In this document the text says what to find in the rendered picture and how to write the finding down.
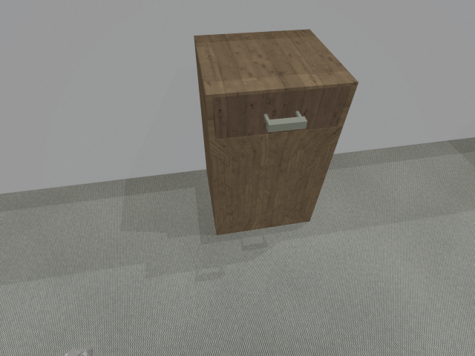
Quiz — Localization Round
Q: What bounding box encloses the cabinet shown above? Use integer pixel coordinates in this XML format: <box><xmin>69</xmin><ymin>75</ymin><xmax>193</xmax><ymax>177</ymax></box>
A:
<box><xmin>194</xmin><ymin>29</ymin><xmax>358</xmax><ymax>235</ymax></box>

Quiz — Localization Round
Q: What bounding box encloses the drawer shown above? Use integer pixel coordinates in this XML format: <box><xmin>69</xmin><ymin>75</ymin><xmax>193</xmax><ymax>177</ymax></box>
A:
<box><xmin>212</xmin><ymin>86</ymin><xmax>350</xmax><ymax>139</ymax></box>

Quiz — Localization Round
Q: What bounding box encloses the handle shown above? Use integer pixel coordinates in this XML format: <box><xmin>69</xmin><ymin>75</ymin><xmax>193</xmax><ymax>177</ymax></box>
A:
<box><xmin>264</xmin><ymin>111</ymin><xmax>307</xmax><ymax>133</ymax></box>

